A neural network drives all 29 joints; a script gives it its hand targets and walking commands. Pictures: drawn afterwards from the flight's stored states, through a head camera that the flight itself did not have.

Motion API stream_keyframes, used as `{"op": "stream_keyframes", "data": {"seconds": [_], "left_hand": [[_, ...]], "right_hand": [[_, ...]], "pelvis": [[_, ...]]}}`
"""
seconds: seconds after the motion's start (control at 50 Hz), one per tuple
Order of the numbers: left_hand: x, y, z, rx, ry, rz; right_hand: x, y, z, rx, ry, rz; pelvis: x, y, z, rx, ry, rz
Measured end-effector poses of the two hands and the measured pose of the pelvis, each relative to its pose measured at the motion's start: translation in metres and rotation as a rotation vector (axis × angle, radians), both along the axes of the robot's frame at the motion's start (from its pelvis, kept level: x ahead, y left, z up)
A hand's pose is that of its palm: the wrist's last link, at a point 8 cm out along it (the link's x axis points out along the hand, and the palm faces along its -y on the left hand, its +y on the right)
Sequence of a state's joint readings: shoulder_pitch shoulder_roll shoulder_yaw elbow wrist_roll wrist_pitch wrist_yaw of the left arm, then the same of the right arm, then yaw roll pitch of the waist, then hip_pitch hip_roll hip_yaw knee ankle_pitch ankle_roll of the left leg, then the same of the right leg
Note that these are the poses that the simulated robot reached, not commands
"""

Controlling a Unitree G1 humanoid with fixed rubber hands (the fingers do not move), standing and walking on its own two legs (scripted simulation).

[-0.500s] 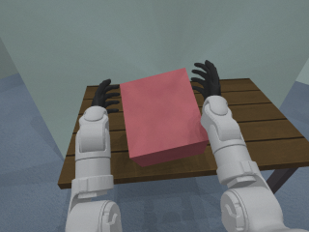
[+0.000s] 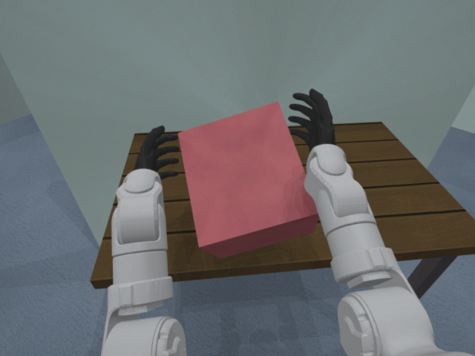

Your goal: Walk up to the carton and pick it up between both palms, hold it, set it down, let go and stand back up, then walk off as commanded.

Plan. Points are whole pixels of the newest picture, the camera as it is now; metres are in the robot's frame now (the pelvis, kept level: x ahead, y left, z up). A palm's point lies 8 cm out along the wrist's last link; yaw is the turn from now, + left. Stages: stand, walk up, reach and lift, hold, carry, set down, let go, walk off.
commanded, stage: hold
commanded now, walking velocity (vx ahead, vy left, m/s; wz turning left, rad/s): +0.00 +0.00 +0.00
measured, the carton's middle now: (247, 184) +0.39 +0.00 +0.12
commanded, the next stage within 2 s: none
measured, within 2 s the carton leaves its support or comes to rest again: neither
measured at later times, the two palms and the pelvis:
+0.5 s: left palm (141, 171) +0.35 +0.17 +0.19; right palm (310, 135) +0.38 -0.10 +0.23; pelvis +0.01 +0.00 +0.00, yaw +0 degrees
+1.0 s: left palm (155, 167) +0.37 +0.15 +0.18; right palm (319, 144) +0.39 -0.12 +0.21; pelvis +0.01 +0.00 +0.00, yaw +0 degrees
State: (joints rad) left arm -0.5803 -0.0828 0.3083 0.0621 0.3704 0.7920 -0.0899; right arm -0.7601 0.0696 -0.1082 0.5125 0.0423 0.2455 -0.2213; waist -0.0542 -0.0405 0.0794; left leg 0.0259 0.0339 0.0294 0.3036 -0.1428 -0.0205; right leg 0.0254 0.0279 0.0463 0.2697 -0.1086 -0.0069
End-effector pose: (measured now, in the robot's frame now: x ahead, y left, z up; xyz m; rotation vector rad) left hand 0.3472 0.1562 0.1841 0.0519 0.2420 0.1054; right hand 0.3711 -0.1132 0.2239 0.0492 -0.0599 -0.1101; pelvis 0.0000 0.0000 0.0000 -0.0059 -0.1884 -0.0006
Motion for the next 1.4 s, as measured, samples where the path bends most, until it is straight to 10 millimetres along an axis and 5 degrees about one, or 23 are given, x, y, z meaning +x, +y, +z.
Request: {"op": "stream_keyframes", "data": {"seconds": [0.28,0.46,0.62,0.82,1.04,1.22,1.4], "left_hand": [[0.026,-0.009,-0.009,0.023,0.035,-0.025],[0.009,0.011,0.000,0.016,-0.041,0.046],[-0.003,0.006,0.001,-0.001,-0.015,0.018],[0.009,-0.008,0.002,0.009,0.005,-0.027],[0.025,-0.004,-0.007,0.023,0.015,-0.010],[0.005,0.008,-0.004,0.004,-0.017,0.032],[-0.004,0.001,-0.002,0.002,-0.001,0.008]], "right_hand": [[0.020,-0.012,-0.022,0.025,0.039,-0.020],[0.016,0.013,0.003,0.037,-0.042,0.039],[0.002,0.008,0.006,-0.001,-0.014,0.021],[0.004,-0.011,-0.009,0.010,0.013,-0.016],[0.021,-0.006,-0.017,0.028,0.014,-0.007],[0.013,0.010,-0.002,0.028,-0.020,0.032],[-0.003,0.002,0.000,-0.003,-0.009,0.004]], "pelvis": [[0.011,-0.002,0.001,0.002,0.020,0.001],[0.014,0.000,0.001,0.000,0.017,0.001],[0.004,0.001,0.000,0.000,-0.002,0.001],[0.002,-0.001,0.000,0.001,-0.001,0.001],[0.014,-0.001,0.001,0.002,0.017,0.002],[0.011,0.000,0.001,0.000,0.008,0.001],[-0.002,0.000,0.000,0.001,-0.009,0.002]]}}
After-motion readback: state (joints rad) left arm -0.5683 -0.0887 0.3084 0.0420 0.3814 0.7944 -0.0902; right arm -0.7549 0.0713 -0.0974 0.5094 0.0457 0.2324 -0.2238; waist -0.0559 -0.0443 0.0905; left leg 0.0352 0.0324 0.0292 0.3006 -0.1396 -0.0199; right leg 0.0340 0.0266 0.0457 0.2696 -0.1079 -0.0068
